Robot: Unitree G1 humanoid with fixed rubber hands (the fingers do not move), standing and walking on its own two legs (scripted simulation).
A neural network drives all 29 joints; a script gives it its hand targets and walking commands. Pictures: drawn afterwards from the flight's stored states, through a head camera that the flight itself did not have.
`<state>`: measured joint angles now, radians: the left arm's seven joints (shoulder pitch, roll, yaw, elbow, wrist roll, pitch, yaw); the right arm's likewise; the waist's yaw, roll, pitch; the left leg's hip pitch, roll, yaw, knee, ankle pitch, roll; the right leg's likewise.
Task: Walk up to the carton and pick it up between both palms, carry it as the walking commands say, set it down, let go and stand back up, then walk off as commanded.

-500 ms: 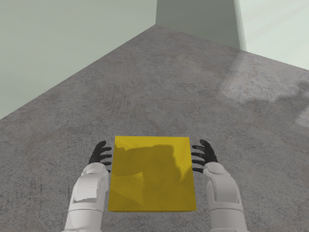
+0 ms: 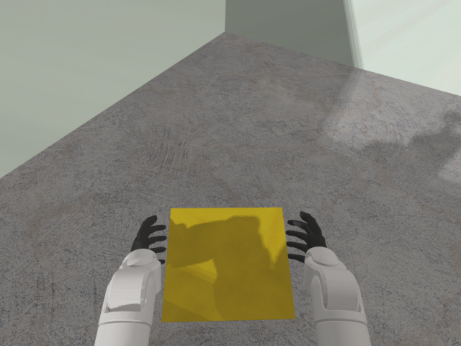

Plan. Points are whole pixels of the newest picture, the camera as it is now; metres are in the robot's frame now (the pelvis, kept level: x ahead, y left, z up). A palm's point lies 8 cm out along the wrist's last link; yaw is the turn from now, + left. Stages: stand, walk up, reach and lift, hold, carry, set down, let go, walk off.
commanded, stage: carry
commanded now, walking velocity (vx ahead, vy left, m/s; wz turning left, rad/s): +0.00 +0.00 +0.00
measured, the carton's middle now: (226, 266) +0.30 +0.00 -0.07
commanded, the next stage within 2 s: hold in 0.50 s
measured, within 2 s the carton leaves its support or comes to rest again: neither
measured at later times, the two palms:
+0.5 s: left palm (143, 258) +0.27 +0.15 +0.02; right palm (317, 253) +0.28 -0.15 +0.03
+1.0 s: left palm (115, 260) +0.26 +0.19 +0.03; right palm (299, 257) +0.26 -0.11 +0.05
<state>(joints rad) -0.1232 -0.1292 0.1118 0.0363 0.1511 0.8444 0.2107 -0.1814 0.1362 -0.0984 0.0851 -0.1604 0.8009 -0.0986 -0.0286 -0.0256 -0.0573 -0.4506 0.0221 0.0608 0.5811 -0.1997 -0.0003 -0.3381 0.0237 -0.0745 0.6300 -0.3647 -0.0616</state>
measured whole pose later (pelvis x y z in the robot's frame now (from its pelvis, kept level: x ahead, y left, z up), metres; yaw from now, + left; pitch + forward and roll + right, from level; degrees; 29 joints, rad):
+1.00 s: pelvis -0.02 +0.04 +0.01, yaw -8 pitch -7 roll +0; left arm -0.19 -0.12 0.15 0.18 0.23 0.82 0.13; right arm -0.27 0.15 -0.18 0.32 -0.23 0.69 -0.07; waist 0.10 -0.04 0.03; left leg -0.19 -0.03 -0.03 0.48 -0.18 0.01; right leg -0.11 0.05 0.06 0.50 -0.27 -0.02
